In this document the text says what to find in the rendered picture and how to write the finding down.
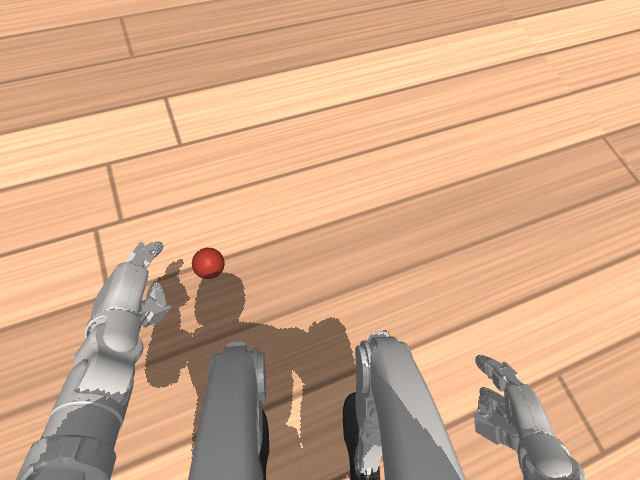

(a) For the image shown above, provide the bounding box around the right robot foot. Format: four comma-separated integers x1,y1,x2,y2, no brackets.
343,392,380,480

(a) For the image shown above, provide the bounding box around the left robot hand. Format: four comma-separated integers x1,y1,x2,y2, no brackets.
91,242,171,328

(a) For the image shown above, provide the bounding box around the ball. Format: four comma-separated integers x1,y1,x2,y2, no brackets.
192,248,224,279

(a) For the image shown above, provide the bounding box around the right robot arm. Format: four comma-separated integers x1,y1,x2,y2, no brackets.
518,433,585,480

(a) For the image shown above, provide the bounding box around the left robot arm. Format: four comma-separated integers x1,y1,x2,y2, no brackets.
16,309,143,480

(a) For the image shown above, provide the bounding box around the right robot hand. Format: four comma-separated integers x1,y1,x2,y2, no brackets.
473,355,554,453

